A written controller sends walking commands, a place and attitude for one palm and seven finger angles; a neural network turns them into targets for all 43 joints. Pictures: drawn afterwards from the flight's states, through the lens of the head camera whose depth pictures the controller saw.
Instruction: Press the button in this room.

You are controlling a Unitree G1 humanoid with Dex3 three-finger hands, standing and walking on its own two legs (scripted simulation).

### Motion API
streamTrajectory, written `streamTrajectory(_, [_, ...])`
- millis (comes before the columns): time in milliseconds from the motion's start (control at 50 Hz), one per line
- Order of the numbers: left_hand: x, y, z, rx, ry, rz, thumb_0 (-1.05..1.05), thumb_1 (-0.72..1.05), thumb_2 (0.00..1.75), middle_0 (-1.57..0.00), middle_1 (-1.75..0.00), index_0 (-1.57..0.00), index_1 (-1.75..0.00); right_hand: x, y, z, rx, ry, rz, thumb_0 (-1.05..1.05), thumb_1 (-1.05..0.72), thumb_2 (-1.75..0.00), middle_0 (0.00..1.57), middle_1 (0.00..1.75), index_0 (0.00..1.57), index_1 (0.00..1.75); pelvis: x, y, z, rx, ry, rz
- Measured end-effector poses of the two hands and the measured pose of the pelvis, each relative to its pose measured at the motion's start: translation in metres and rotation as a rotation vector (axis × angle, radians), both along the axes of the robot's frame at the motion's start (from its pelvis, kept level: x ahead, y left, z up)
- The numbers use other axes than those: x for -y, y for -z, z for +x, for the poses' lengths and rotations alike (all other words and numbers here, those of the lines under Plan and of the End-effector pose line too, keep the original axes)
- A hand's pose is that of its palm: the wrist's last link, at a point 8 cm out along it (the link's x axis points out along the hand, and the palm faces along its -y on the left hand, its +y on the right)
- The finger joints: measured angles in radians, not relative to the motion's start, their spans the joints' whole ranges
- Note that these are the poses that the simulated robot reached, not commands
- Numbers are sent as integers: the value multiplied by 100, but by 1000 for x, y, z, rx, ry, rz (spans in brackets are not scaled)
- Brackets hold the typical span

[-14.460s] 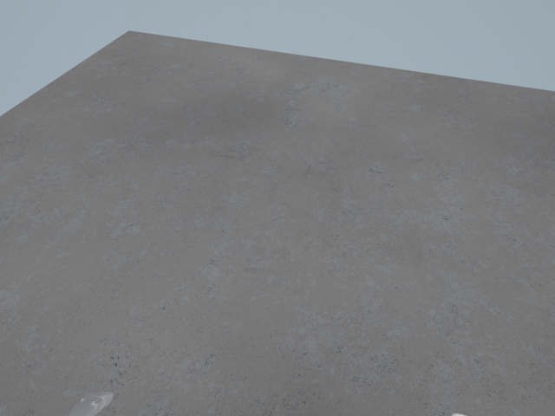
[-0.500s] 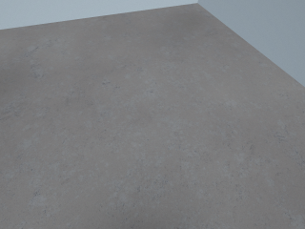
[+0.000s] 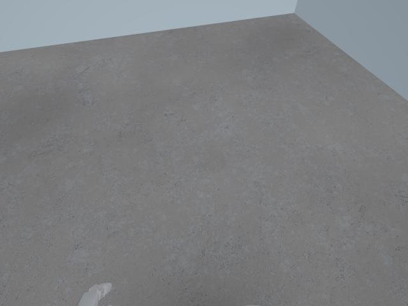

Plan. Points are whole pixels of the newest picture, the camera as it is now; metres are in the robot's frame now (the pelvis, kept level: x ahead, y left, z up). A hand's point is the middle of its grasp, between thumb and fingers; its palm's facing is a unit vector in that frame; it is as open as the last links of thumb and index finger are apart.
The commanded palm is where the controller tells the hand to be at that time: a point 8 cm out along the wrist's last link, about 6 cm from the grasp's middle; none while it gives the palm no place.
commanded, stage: turn or walk to find it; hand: left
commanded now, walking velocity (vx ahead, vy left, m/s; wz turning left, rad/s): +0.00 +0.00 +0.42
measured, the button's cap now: out of the picture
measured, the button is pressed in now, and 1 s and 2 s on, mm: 0 0 0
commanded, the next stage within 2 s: stand and wait in 1.68 s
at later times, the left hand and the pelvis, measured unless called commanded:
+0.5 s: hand out of the picture -0.05 +0.19 -0.17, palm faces +0.29 -0.93 -0.23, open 7.4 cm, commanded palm none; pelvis -0.04 -0.01 -0.01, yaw +15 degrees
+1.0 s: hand out of the picture -0.05 +0.21 -0.15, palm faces +0.43 -0.86 -0.29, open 7.4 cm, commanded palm none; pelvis -0.07 -0.03 -0.01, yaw +26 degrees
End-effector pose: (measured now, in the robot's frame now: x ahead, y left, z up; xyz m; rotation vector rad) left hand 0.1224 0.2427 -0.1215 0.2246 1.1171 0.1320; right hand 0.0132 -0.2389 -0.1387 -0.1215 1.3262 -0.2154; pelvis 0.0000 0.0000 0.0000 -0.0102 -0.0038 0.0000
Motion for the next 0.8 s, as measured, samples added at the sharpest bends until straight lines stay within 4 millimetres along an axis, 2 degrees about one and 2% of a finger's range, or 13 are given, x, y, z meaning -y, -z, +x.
streamTrajectory(80, [20,-3,-9,49,-17,18,0,91,90,-20,-30,-20,-30,20,17,-18,-42,-8,28,1,-90,-89,20,30,20,30,19,8,-9,-5,-34,23])
streamTrajectory(140, [31,-8,-32,43,-45,28,0,91,90,-20,-30,-20,-30,33,21,-21,-61,-29,36,1,-90,-89,20,30,20,30,29,7,-17,10,-68,24])
streamTrajectory(260, [38,-12,-84,-28,-140,27,0,90,90,-20,-30,-20,-30,52,14,-10,-59,-94,26,1,-90,-89,20,30,20,30,37,-1,-24,14,-131,41])
streamTrajectory(360, [36,-4,-123,-64,-224,9,0,90,90,-20,-30,-20,-30,53,9,4,-74,-173,1,1,-91,-89,20,30,20,30,35,-1,-30,7,-190,39])
streamTrajectory(460, [22,10,-170,-118,-309,-19,0,90,90,-20,-30,-20,-30,32,4,36,-37,-275,-30,1,-91,-90,20,30,20,29,22,3,-39,-1,-240,32])
streamTrajectory(560, [-6,36,-222,-191,-397,-46,0,90,90,-20,-30,-20,-30,-7,-2,74,86,-375,-60,1,-91,-90,20,30,20,29,1,15,-52,0,-285,21])
streamTrajectory(600, [-14,38,-237,-230,-416,-45,0,91,90,-20,-30,-20,-30,-23,-10,83,128,-400,-55,1,-91,-89,20,30,20,29,-3,13,-55,7,-285,20])
streamTrajectory(680, [-25,28,-247,-233,-446,-46,0,91,90,-20,-29,-20,-30,-44,-21,88,166,-435,-45,1,-90,-89,20,30,20,30,-10,3,-60,13,-315,-3])
streamTrajectory(800, [-32,14,-236,-142,-465,-20,0,91,90,-20,-29,-19,-30,-55,-16,83,154,-473,-6,0,-90,-89,20,30,20,30,-8,-1,-66,11,-359,2])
